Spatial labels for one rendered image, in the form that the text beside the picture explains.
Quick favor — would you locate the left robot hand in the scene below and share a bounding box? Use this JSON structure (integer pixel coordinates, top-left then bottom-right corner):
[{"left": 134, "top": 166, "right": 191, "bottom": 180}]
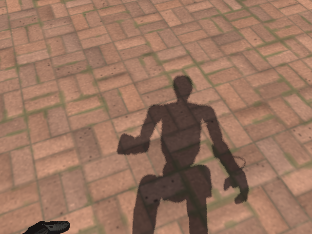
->
[{"left": 22, "top": 220, "right": 70, "bottom": 234}]

